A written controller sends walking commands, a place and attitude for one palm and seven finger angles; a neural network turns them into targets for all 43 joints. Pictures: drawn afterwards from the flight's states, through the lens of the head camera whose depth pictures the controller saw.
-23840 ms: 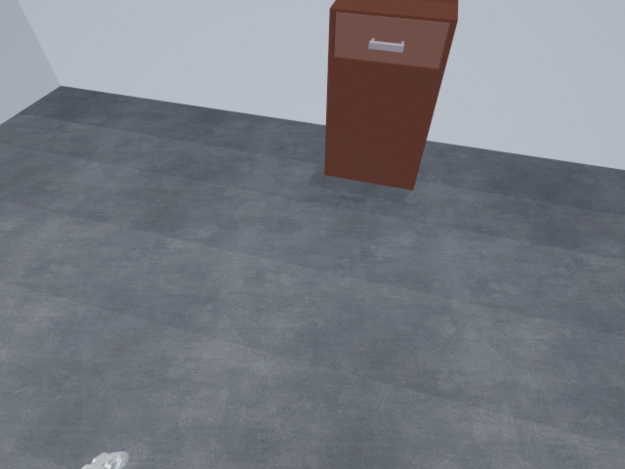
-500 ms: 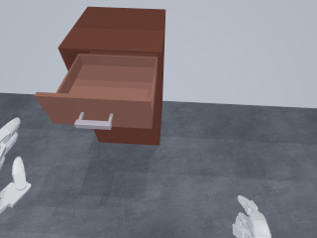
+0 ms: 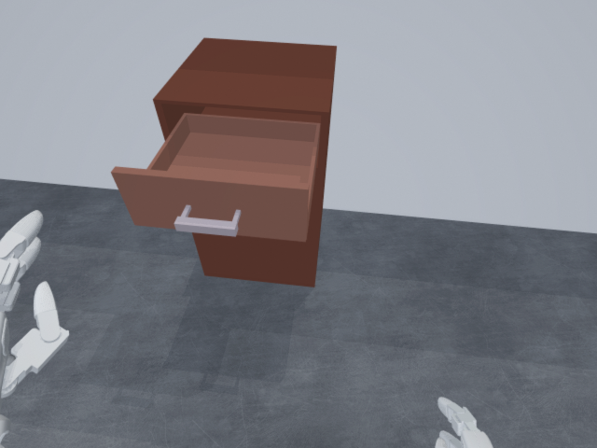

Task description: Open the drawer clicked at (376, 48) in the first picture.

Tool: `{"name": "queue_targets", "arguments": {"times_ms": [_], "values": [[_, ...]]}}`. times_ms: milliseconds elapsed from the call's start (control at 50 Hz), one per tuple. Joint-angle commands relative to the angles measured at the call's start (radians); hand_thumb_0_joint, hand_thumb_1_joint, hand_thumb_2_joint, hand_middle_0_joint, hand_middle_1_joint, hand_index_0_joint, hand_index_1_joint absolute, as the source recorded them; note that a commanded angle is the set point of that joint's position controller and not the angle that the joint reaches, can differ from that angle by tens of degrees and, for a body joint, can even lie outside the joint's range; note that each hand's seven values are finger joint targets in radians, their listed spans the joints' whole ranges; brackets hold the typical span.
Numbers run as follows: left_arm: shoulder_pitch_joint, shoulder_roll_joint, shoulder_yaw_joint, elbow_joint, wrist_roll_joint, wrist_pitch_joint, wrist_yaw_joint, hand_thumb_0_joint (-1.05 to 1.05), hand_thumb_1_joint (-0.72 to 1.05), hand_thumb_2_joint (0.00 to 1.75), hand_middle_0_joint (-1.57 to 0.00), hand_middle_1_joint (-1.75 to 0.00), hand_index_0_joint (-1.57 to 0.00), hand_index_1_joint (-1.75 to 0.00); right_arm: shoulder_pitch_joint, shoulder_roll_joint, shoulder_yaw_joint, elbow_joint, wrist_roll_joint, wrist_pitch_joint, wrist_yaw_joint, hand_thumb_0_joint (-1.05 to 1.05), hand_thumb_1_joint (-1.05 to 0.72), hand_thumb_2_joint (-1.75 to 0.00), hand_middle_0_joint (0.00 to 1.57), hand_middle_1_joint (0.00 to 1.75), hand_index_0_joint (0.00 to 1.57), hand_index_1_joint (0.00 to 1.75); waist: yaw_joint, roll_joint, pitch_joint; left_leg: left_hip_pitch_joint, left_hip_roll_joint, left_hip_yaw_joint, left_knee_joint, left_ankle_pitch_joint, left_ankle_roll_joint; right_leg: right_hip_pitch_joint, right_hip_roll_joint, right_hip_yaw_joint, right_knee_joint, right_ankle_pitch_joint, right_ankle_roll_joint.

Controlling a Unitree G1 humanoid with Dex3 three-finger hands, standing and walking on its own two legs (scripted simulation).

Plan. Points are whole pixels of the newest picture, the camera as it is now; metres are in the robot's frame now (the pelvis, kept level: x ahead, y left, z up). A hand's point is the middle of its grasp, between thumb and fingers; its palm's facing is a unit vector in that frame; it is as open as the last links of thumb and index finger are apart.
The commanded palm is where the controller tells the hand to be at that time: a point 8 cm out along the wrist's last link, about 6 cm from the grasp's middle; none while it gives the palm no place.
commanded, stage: let the arm hang, fingers relaxed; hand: left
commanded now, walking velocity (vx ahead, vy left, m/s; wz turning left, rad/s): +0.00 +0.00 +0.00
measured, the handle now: (209, 219) +0.58 +0.20 -0.07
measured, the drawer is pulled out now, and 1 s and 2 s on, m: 0.29 0.29 0.29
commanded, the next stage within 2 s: look to check the result in 1.18 s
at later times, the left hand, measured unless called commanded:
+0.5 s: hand out of the picture +0.01 +0.19 -0.17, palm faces +0.07 -0.98 -0.21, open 6.9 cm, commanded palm none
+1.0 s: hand out of the picture +0.01 +0.18 -0.17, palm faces +0.03 -0.98 -0.19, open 7.3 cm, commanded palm none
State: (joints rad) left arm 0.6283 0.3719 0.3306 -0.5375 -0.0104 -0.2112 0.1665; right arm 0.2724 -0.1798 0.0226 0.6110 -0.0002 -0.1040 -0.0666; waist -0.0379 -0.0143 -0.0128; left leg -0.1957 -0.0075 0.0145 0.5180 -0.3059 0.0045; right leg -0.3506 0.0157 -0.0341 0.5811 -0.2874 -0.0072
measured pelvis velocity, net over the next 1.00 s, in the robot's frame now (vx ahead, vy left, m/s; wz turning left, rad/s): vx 0.01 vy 0.01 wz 0.00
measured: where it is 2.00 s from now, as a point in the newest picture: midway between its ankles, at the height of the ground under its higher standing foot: outside the picture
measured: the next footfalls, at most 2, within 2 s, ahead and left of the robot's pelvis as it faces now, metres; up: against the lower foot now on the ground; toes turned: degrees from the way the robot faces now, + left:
none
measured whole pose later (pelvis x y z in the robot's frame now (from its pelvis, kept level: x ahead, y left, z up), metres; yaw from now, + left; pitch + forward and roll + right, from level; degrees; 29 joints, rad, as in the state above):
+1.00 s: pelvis +0.01 +0.01 +0.01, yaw +0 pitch -2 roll +0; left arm 0.27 0.13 0.01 1.14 0.01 0.00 0.04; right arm 0.34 -0.09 0.00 1.11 -0.01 0.00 -0.04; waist -0.01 0.01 0.06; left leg -0.09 0.01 0.06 0.41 -0.28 0.01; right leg -0.22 0.02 -0.03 0.40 -0.14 -0.04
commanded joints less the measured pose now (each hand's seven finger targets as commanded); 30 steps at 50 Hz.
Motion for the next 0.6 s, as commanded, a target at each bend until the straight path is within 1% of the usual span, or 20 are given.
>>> {"name": "queue_targets", "arguments": {"times_ms": [0, 40, 60, 80, 100, 120, 140, 160, 180, 200, 240, 280, 320, 340, 360, 380, 420, 440, 500, 580], "values": [[-0.042, 0.160, 0.135, -0.201, -0.015, -0.064, 0.014, 0.00, 0.90, 0.90, -0.20, -0.30, -0.20, -0.30, -0.154, -0.140, -0.048, -0.148, 0.004, -0.061, -0.007, 0.00, -0.90, -0.90, 0.20, 0.30, 0.20, 0.30, 0.012, 0.081, 0.042, -0.247, 0.106, -0.106, -0.146, -0.009, 0.070, 0.209, -0.056, 0.101, -0.117, 0.112, -0.014], [-0.046, 0.157, 0.134, -0.187, -0.022, -0.076, 0.005, 0.00, 0.90, 0.90, -0.20, -0.30, -0.20, -0.30, -0.142, -0.140, -0.054, -0.143, 0.007, -0.061, 0.001, 0.00, -0.90, -0.90, 0.20, 0.30, 0.20, 0.30, 0.012, 0.004, 0.027, -0.216, 0.045, -0.055, -0.068, -0.102, 0.040, 0.156, -0.118, 0.222, -0.236, -0.066, -0.035], [-0.163, 0.011, -0.229, 0.612, 0.077, 0.116, -0.134, 0.00, 0.90, 0.90, -0.20, -0.30, -0.20, -0.30, -0.114, -0.222, -0.109, 0.107, -0.001, -0.059, 0.084, 0.00, -0.90, -0.90, 0.20, 0.30, 0.20, 0.30, -0.021, -0.064, 0.028, -0.179, 0.045, -0.027, 0.192, -0.011, 0.018, 0.011, -0.242, 0.208, -0.129, 0.214, -0.085], [-0.141, -0.027, -0.202, 0.642, 0.058, 0.186, -0.151, 0.00, 0.90, 0.90, -0.20, -0.30, -0.20, -0.30, 0.016, -0.145, -0.092, 0.107, -0.002, 0.001, 0.081, 0.00, -0.90, -0.90, 0.20, 0.30, 0.20, 0.30, -0.020, -0.112, -0.059, -0.099, 0.041, -0.032, 0.176, -0.043, 0.006, 0.012, -0.250, 0.225, -0.149, 0.226, -0.121], [-0.180, -0.055, -0.209, 0.674, 0.051, 0.201, -0.152, 0.00, 0.90, 0.90, -0.20, -0.30, -0.20, -0.30, 0.062, -0.114, -0.074, 0.109, -0.008, 0.038, 0.077, 0.00, -0.90, -0.90, 0.20, 0.30, 0.20, 0.30, -0.014, -0.176, -0.066, -0.098, 0.027, -0.026, 0.166, -0.066, 0.010, 0.009, -0.233, 0.174, -0.160, 0.105, -0.121], [-0.214, -0.055, -0.219, 0.713, 0.051, 0.210, -0.150, 0.00, 0.90, 0.90, -0.20, -0.30, -0.20, -0.30, 0.071, -0.115, -0.067, 0.105, -0.015, 0.059, 0.076, 0.00, -0.90, -0.90, 0.20, 0.30, 0.20, 0.30, -0.007, -0.216, -0.038, -0.091, 0.018, -0.026, 0.130, -0.047, 0.023, -0.015, -0.213, 0.159, -0.166, 0.014, -0.113], [-0.260, -0.057, -0.228, 0.768, 0.052, 0.217, -0.146, 0.00, 0.90, 0.90, -0.20, -0.30, -0.20, -0.30, 0.073, -0.124, -0.068, 0.108, -0.022, 0.067, 0.079, 0.00, -0.90, -0.90, 0.20, 0.30, 0.20, 0.30, -0.007, -0.251, -0.018, -0.074, 0.034, -0.047, 0.080, 0.045, 0.038, -0.025, -0.181, 0.125, -0.125, 0.031, -0.104], [-0.270, -0.058, -0.242, 0.820, 0.050, 0.221, -0.147, 0.00, 0.90, 0.90, -0.20, -0.30, -0.20, -0.30, 0.062, -0.138, -0.066, 0.105, -0.028, 0.074, 0.077, 0.00, -0.90, -0.90, 0.20, 0.30, 0.20, 0.30, 0.002, -0.196, 0.000, -0.060, 0.052, -0.075, 0.039, 0.141, 0.055, -0.021, -0.152, 0.111, -0.084, 0.092, -0.084], [-0.296, -0.059, -0.248, 0.874, 0.048, 0.226, -0.147, 0.00, 0.90, 0.90, -0.20, -0.30, -0.20, -0.30, 0.042, -0.143, -0.064, 0.115, -0.031, 0.076, 0.072, 0.00, -0.90, -0.90, 0.20, 0.30, 0.20, 0.30, 0.010, -0.099, 0.008, -0.068, 0.086, -0.116, -0.005, 0.236, 0.070, 0.004, -0.116, 0.088, -0.045, 0.153, -0.062], [-0.324, -0.058, -0.251, 0.936, 0.045, 0.230, -0.146, 0.00, 0.90, 0.90, -0.20, -0.30, -0.20, -0.30, 0.010, -0.138, -0.059, 0.126, -0.031, 0.078, 0.065, 0.00, -0.90, -0.90, 0.20, 0.30, 0.20, 0.30, 0.023, -0.047, 0.027, -0.100, 0.118, -0.146, -0.049, 0.296, 0.078, 0.058, -0.085, 0.067, -0.035, 0.197, -0.040], [-0.343, -0.057, -0.257, 1.077, 0.038, 0.231, -0.143, 0.00, 0.90, 0.90, -0.20, -0.30, -0.20, -0.30, -0.022, -0.142, -0.050, 0.154, -0.027, 0.080, 0.051, 0.00, -0.90, -0.90, 0.20, 0.30, 0.20, 0.30, 0.047, 0.020, 0.011, -0.118, 0.131, -0.140, -0.101, 0.356, 0.067, 0.161, -0.070, 0.068, -0.052, 0.240, -0.034], [-0.332, -0.051, -0.267, 1.215, 0.031, 0.226, -0.143, 0.00, 0.90, 0.90, -0.20, -0.30, -0.20, -0.30, -0.020, -0.132, -0.040, 0.205, -0.020, 0.084, 0.041, 0.00, -0.90, -0.90, 0.20, 0.30, 0.20, 0.30, 0.055, 0.091, -0.009, -0.091, 0.109, -0.083, -0.109, 0.294, 0.047, 0.226, -0.083, 0.096, -0.106, 0.267, -0.044], [-0.326, -0.045, -0.275, 1.325, 0.027, 0.218, -0.145, 0.00, 0.90, 0.90, -0.20, -0.30, -0.20, -0.30, 0.007, -0.112, -0.033, 0.255, -0.013, 0.088, 0.036, 0.00, -0.90, -0.90, 0.20, 0.30, 0.20, 0.30, 0.048, 0.103, -0.021, -0.063, 0.089, -0.055, -0.128, 0.158, 0.034, 0.248, -0.098, 0.124, -0.160, 0.240, -0.055], [-0.327, -0.042, -0.278, 1.365, 0.026, 0.216, -0.144, 0.00, 0.90, 0.90, -0.20, -0.30, -0.20, -0.30, 0.016, -0.106, -0.033, 0.273, -0.008, 0.091, 0.033, 0.00, -0.90, -0.90, 0.20, 0.30, 0.20, 0.30, 0.046, 0.087, 0.002, -0.048, 0.088, -0.058, -0.138, 0.139, 0.033, 0.234, -0.099, 0.122, -0.183, 0.236, -0.057], [-0.317, -0.079, -0.268, 1.394, 0.029, 0.215, -0.142, 0.00, 0.90, 0.90, -0.20, -0.30, -0.20, -0.30, 0.032, -0.089, -0.037, 0.293, -0.015, 0.093, 0.029, 0.00, -0.90, -0.90, 0.20, 0.30, 0.20, 0.30, 0.044, 0.139, 0.006, -0.042, 0.093, -0.053, -0.152, 0.110, 0.035, 0.228, -0.098, 0.116, -0.202, 0.211, -0.060], [-0.312, -0.082, -0.268, 1.422, 0.028, 0.214, -0.142, 0.00, 0.90, 0.90, -0.20, -0.30, -0.20, -0.30, 0.051, -0.078, -0.037, 0.309, -0.016, 0.094, 0.028, 0.00, -0.90, -0.90, 0.20, 0.30, 0.20, 0.30, 0.044, 0.180, 0.001, -0.040, 0.093, -0.054, -0.161, 0.105, 0.037, 0.238, -0.093, 0.112, -0.207, 0.209, -0.060], [-0.310, -0.079, -0.278, 1.473, 0.024, 0.211, -0.144, 0.00, 0.90, 0.90, -0.20, -0.30, -0.20, -0.30, 0.073, -0.067, -0.037, 0.339, -0.012, 0.099, 0.028, 0.00, -0.90, -0.90, 0.20, 0.30, 0.20, 0.30, 0.042, 0.141, 0.019, -0.036, 0.094, -0.047, -0.166, 0.084, 0.037, 0.234, -0.097, 0.109, -0.227, 0.199, -0.060], [-0.306, -0.079, -0.282, 1.496, 0.023, 0.206, -0.142, 0.00, 0.90, 0.90, -0.20, -0.30, -0.20, -0.30, 0.091, -0.064, -0.040, 0.352, -0.009, 0.100, 0.027, 0.00, -0.90, -0.90, 0.20, 0.30, 0.20, 0.30, 0.040, 0.071, 0.016, -0.008, 0.100, -0.052, -0.163, 0.105, 0.037, 0.228, -0.097, 0.110, -0.237, 0.217, -0.060], [-0.306, -0.093, -0.294, 1.551, 0.020, 0.207, -0.141, 0.00, 0.90, 0.90, -0.20, -0.30, -0.20, -0.30, 0.128, -0.057, -0.038, 0.397, -0.008, 0.104, 0.025, 0.00, -0.90, -0.90, 0.20, 0.30, 0.20, 0.30, 0.034, 0.062, 0.052, -0.010, 0.101, -0.054, -0.183, 0.078, 0.040, 0.209, -0.098, 0.108, -0.257, 0.172, -0.058], [-0.290, -0.102, -0.303, 1.607, 0.019, 0.209, -0.137, 0.00, 0.90, 0.90, -0.20, -0.30, -0.20, -0.30, 0.153, -0.043, -0.036, 0.440, -0.007, 0.105, 0.024, 0.00, -0.90, -0.90, 0.20, 0.30, 0.20, 0.30, 0.034, 0.012, 0.089, -0.007, 0.106, -0.055, -0.201, 0.066, 0.043, 0.189, -0.094, 0.106, -0.268, 0.136, -0.054]]}}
